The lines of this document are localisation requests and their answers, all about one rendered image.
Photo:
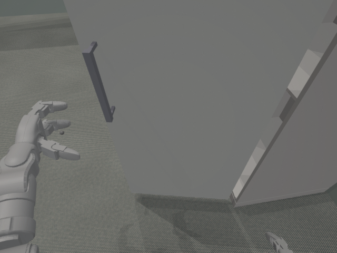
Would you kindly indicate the robot left forearm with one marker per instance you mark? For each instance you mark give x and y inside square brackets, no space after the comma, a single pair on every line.
[18,172]

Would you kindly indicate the handle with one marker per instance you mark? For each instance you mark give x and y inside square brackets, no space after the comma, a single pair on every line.
[97,82]

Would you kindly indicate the left robot hand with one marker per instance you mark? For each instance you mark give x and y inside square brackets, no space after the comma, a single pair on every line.
[31,129]

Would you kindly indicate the fridge door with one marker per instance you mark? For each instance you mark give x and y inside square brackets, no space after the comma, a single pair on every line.
[194,82]

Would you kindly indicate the right robot hand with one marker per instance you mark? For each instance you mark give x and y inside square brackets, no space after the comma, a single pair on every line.
[280,246]

